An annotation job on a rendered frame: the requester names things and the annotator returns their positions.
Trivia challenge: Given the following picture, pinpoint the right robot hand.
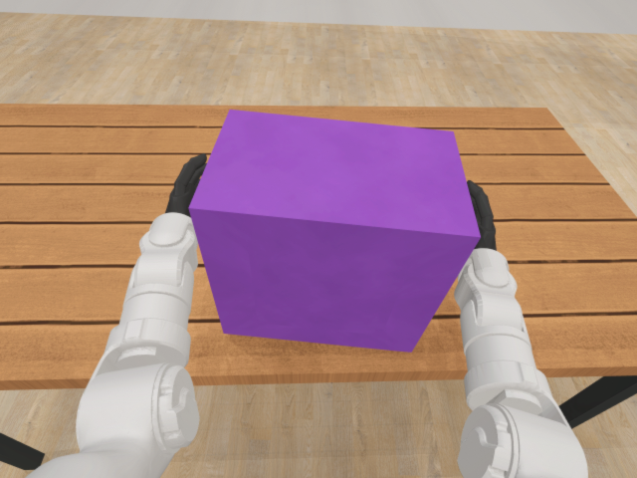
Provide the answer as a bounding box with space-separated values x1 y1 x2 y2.
467 180 497 251

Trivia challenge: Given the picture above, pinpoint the left robot hand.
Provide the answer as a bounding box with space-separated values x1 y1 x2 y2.
165 153 207 218

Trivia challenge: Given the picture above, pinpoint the robot left forearm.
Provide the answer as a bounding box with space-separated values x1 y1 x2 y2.
76 212 198 448

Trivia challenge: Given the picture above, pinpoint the robot right upper arm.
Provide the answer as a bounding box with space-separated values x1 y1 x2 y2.
457 403 587 478

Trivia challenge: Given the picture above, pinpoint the carton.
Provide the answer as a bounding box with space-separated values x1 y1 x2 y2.
188 110 481 353

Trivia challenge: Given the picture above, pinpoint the robot right forearm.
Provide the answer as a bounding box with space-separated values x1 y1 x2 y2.
454 248 588 478

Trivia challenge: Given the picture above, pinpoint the robot left upper arm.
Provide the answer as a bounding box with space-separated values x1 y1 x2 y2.
25 362 200 478

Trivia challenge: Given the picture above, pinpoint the table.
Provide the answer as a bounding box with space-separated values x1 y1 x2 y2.
0 104 637 470

